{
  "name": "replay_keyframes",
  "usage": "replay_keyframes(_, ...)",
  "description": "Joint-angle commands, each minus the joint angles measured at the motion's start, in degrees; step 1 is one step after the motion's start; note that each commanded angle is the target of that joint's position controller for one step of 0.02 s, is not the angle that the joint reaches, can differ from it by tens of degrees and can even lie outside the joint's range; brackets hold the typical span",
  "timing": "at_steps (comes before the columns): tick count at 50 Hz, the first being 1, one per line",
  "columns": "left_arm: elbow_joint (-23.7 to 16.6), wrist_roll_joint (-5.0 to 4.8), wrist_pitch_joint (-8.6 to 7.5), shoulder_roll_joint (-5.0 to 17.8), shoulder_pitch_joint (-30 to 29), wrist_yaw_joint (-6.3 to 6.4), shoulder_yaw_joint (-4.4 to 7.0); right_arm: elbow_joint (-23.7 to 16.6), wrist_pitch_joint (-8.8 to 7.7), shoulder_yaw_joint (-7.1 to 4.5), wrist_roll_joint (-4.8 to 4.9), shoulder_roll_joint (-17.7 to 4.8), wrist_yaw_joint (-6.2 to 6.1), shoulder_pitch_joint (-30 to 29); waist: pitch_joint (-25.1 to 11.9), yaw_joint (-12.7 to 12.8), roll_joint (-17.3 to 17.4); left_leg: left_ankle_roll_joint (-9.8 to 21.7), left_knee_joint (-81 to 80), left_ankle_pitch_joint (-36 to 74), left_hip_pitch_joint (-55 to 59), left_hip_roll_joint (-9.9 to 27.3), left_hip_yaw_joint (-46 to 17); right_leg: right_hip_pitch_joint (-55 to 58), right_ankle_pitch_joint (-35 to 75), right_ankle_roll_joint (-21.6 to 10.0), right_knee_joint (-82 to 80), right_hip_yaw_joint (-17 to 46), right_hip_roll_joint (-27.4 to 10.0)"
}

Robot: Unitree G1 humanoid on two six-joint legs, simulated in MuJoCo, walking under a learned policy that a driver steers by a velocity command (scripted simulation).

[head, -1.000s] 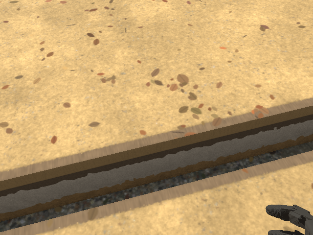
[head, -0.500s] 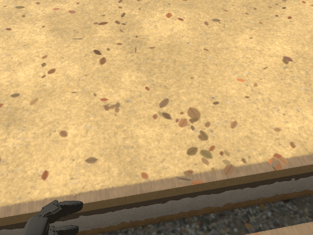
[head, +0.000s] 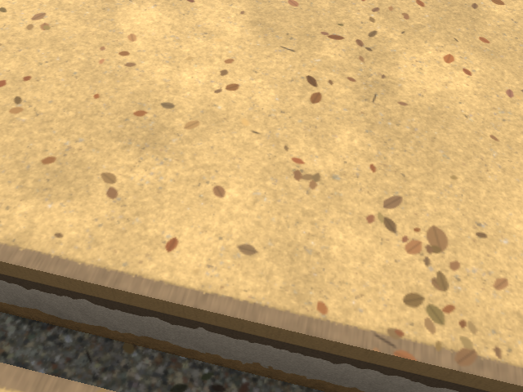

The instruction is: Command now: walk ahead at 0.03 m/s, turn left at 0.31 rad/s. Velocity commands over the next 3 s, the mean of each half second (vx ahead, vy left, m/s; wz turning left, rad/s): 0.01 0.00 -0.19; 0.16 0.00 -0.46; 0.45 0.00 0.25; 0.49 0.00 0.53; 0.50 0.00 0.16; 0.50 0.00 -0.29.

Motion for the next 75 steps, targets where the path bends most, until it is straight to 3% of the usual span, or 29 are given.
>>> replay_keyframes(1, -2.2, 0.32, -0.20, 5.1, 2.3, 0.72, 1.34, -3.9, -1.57, -1.39, 0.69, -7.2, -0.43, -2.9, -9.5, 1.0, 9.4, 9.0, -12.2, 24.0, 10.3, 13.0, -13.7, -4.5, 3.3, 1.0, 9.2, 3.7, -0.9)
replay_keyframes(5, -1.0, -0.84, 0.30, 1.7, 3.9, -0.16, -0.46, -1.6, -2.03, 0.83, -0.12, -2.0, -0.10, -3.5, -9.3, 0.8, 9.2, 7.8, -13.3, 15.4, 10.7, 10.5, -8.4, 3.1, 8.6, 2.1, -6.0, 4.5, -2.7)
replay_keyframes(10, -2.4, -1.05, 0.27, 4.0, 2.5, -0.89, -1.12, 1.5, -1.57, -1.01, 0.04, -6.8, -0.03, -2.9, -5.3, -1.8, 10.9, 8.9, -14.5, 1.5, 8.2, 12.8, -12.4, 8.0, 3.3, 1.2, -19.1, 1.5, -2.1)
replay_keyframes(15, -2.2, -0.11, -0.33, 3.9, 7.1, -1.08, -1.66, 2.7, -0.68, -2.04, 1.60, -6.8, -1.14, -4.7, -6.2, 0.5, 7.7, 6.5, -9.1, 10.0, 9.4, 12.5, -10.1, 12.0, 14.4, -2.5, -31.1, -0.1, -1.3)
replay_keyframes(16, -2.8, 0.47, -0.35, 5.1, 7.3, -1.00, -1.68, 2.5, -0.89, -2.19, 1.42, -6.1, -1.56, -5.2, -6.5, 0.0, 4.9, 4.0, -5.2, 9.5, 8.3, 9.9, -7.0, 13.2, 23.8, -4.4, -32.3, 3.5, -3.4)
replay_keyframes(17, -2.5, -0.20, -0.42, 9.0, 6.5, -1.00, -0.54, 1.2, -1.06, -2.08, 0.05, -4.3, -1.75, -4.6, -6.4, -2.8, -4.4, 0.5, -1.7, 4.9, 7.7, 2.9, 1.2, 10.3, 27.4, -7.6, -33.0, 11.2, -6.5)
replay_keyframes(20, -4.5, -0.24, -0.54, 10.1, 6.6, -0.37, 0.18, -0.6, -1.50, -2.08, -0.64, -2.8, -1.93, -9.6, -5.2, 1.3, -12.0, -4.0, 9.6, -8.6, -4.4, -3.3, 2.7, 17.7, 32.0, -15.0, -39.3, 25.1, -14.0)
replay_keyframes(22, -5.2, 0.14, -1.46, 10.0, 8.9, -0.01, 0.50, -1.5, -1.50, -2.35, 0.12, -3.0, -1.36, -10.6, -7.4, 3.2, -8.3, -4.9, 24.0, -21.3, -13.3, -2.6, -2.5, 25.2, 44.1, -18.2, -37.3, 27.9, -16.9)
replay_keyframes(24, -6.1, -0.98, -1.27, 9.6, 7.4, 0.44, 0.87, -1.0, -1.68, -2.41, 0.80, -3.4, -0.90, -8.7, -9.0, 2.1, -4.5, -6.2, 23.0, -19.2, -14.6, -0.7, -3.8, 27.7, 47.5, -16.1, -34.8, 24.4, -14.7)
replay_keyframes(28, -7.2, -1.76, 2.26, 10.0, 5.8, 0.47, 1.60, -0.5, -3.01, -1.78, 1.56, -1.9, 0.90, -7.5, -9.8, 2.7, -7.6, -6.5, 6.9, -10.9, -3.5, -2.4, -0.9, 23.0, 40.9, -12.4, -34.4, 22.7, -9.6)
replay_keyframes(31, -8.4, -2.74, 2.45, 9.5, 3.2, 0.50, 1.50, 0.9, -3.18, -2.67, 0.75, -3.1, 1.19, -2.1, -9.9, 0.0, -7.6, -5.1, -8.3, 0.7, 7.0, -3.0, 1.0, 16.7, 26.2, -9.6, -34.3, 24.7, -7.2)
replay_keyframes(32, -8.2, -2.42, 2.06, 8.2, 4.5, 0.60, 1.11, 1.0, -3.00, -3.30, 0.28, -4.9, 0.68, -0.5, -9.9, -0.1, -5.0, -3.6, -10.4, 4.6, 12.9, 0.4, -0.5, 11.3, 17.0, -7.1, -32.4, 23.6, -4.9)
replay_keyframes(33, -8.7, -1.39, 1.82, 4.7, 5.4, 0.62, 0.18, -0.1, -2.55, -4.35, -1.03, -10.3, 0.27, 0.1, -9.4, 0.6, 8.3, 1.8, -13.9, 10.1, 17.4, 12.8, -14.4, 1.5, 1.8, -3.2, -20.1, 16.2, 2.9)
replay_keyframes(34, -9.5, -1.48, 1.09, 6.4, 6.0, 1.28, 0.80, 0.4, -2.66, -5.36, -2.44, -13.6, 0.63, 0.9, -8.2, 0.2, 19.6, 9.6, -18.9, 3.3, 11.5, 23.2, -27.5, -4.0, -10.9, -1.5, -7.0, 10.3, 5.6)
replay_keyframes(36, -7.6, -1.78, 0.49, 11.1, 7.3, 1.22, 2.69, -0.7, -3.95, -3.87, -1.13, -8.4, 0.57, -2.2, -4.2, 1.3, 11.4, 9.1, -21.6, -18.4, 10.4, 18.9, -23.4, -8.7, -2.2, -1.3, 3.2, 11.2, 1.8)
replay_keyframes(38, -6.2, -1.28, 0.74, 9.6, 8.1, 1.19, 2.64, -0.5, -4.85, -3.33, 0.41, -6.8, -0.41, -4.0, -2.7, 1.1, 11.1, 6.1, -22.4, -20.1, 13.6, 15.6, -17.9, -12.4, 4.5, -0.2, 5.3, 9.9, 0.7)
replay_keyframes(40, -6.7, -1.75, 0.24, 7.4, 7.4, 0.56, 1.92, 0.6, -5.37, -3.11, 0.18, -6.1, -1.13, -0.9, -2.7, -0.5, 10.0, 5.8, -23.6, -18.8, 14.9, 14.8, -14.1, -13.3, 8.8, 0.3, 6.3, 8.0, -0.2)
replay_keyframes(47, -8.6, -1.10, -2.18, 3.7, 6.0, -0.02, 0.18, 5.7, -6.51, -3.77, 0.83, -7.9, -1.16, 5.7, -0.6, -2.2, 9.3, 8.2, -26.3, -16.4, 16.4, 17.1, -11.0, -15.0, 15.1, 1.1, -7.6, 8.1, -2.7)
replay_keyframes(53, -10.1, -1.43, -4.40, 2.0, 2.8, -1.78, -1.33, 8.7, -6.14, -4.56, 1.91, -11.1, -0.34, 8.0, -0.2, -3.7, 10.2, 8.3, -23.7, -10.5, 7.2, 15.8, -5.3, 0.0, 13.4, 0.3, -22.3, 0.2, -2.6)
replay_keyframes(57, -6.4, -1.34, -5.52, 3.9, 13.9, -2.02, 0.05, 10.1, -5.20, -3.11, 2.01, -7.9, 0.27, 7.6, -3.3, 2.9, 7.2, 5.3, -12.4, -11.4, 0.2, 13.7, -5.4, 19.7, 14.0, -2.3, -30.4, -2.0, -0.1)
replay_keyframes(58, -4.8, -1.04, -5.40, 6.9, 22.3, -1.35, 1.49, 9.8, -5.64, -1.67, 0.97, -3.8, 0.92, 7.1, -7.9, 7.0, 1.8, 1.9, 4.1, -9.9, -7.1, 8.4, -0.7, 31.4, 9.1, -4.6, -32.2, 6.0, -6.1)
replay_keyframes(59, -5.4, 0.84, -5.40, 13.1, 27.0, -0.81, 2.48, 6.6, -6.75, -0.38, 0.86, 1.1, 0.90, 5.5, -11.9, 7.6, -14.0, -1.2, 27.5, -18.2, -22.3, 0.8, 1.9, 39.4, -4.5, -10.0, -41.0, 29.4, -20.3)
replay_keyframes(60, -5.2, 1.17, -6.34, 11.8, 26.8, -1.56, 2.24, 5.6, -7.83, -1.88, 3.33, -4.4, 0.41, 6.1, -11.8, 7.5, -12.9, -0.6, 37.4, -17.4, -27.3, -0.1, -5.2, 34.9, -21.6, -14.4, -48.6, 42.2, -23.3)
replay_keyframes(61, -5.5, 0.38, -6.95, 8.3, 21.2, -1.66, 0.93, 5.9, -8.00, -3.10, 3.84, -8.0, 0.21, 5.4, -4.6, 4.7, -11.1, -0.2, 38.9, -11.8, -29.4, 2.3, -6.3, 28.9, -17.1, -13.5, -49.0, 34.4, -21.8)
replay_keyframes(65, -5.4, 0.61, -7.96, 1.4, 10.1, -0.72, -0.45, 9.7, -6.36, -3.66, 1.65, -6.3, -0.58, 7.9, -2.9, -0.3, -9.0, -1.0, 28.6, 2.7, -17.2, 6.2, -6.2, 20.9, 18.6, -9.0, -49.8, 9.0, -13.6)
replay_keyframes(68, -3.3, 1.18, -8.80, 2.2, 11.2, -0.29, 0.30, 8.1, -5.27, -3.12, 0.94, -3.7, -0.30, 4.6, -3.1, -0.1, -2.6, -0.5, 21.0, 6.7, -16.4, 5.0, -5.1, 22.4, 34.1, -9.8, -49.7, 1.6, -12.4)
replay_keyframes(71, -1.0, 1.49, -8.32, 4.5, 13.3, 0.18, 1.37, 6.2, -5.09, -2.03, 0.33, -1.1, 0.95, 1.8, -5.4, 1.0, -2.2, -1.6, 18.1, 9.8, -12.8, 5.6, -1.0, 24.4, 39.5, -11.9, -49.7, -2.4, -13.1)
replay_keyframes(74, 0.1, 1.18, -7.81, 5.1, 12.9, -0.05, 1.62, 3.5, -4.69, -2.08, 1.02, -2.2, 1.55, -1.3, -2.3, 1.6, -0.6, -1.2, 17.5, 8.4, -15.3, 6.4, 0.4, 26.0, 41.5, -13.2, -49.3, -4.9, -14.5)
replay_keyframes(75, -0.5, 2.95, -8.61, 6.7, 13.6, -0.24, 2.16, 5.2, -4.83, -3.76, 0.53, -5.8, 1.91, 2.9, -7.2, 0.8, 1.2, -1.6, 30.0, 14.2, -13.0, 5.8, 1.9, 28.5, 48.2, -14.8, -44.6, -4.3, -17.3)
Next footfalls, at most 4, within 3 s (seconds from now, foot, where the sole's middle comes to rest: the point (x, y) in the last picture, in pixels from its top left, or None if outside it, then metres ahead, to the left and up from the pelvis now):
0.32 right None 0.02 -0.14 -0.77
0.64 left None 0.06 0.12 -0.77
1.16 right None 0.07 -0.22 -0.77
1.64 left None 0.26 -0.05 -0.77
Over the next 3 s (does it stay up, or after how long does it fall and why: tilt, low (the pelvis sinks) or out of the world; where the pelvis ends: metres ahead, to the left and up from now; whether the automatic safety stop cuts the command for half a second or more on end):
stays up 0.99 -0.20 0.01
